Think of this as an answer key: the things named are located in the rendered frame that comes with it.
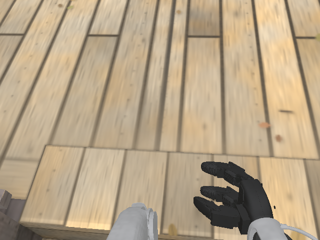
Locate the right robot forearm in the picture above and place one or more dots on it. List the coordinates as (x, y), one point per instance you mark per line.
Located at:
(266, 229)

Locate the left robot shin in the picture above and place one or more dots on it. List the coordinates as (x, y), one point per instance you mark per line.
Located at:
(138, 204)

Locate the robot right hand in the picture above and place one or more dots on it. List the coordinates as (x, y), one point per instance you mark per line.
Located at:
(239, 209)

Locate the robot left thigh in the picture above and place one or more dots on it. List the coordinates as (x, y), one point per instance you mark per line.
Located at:
(135, 223)

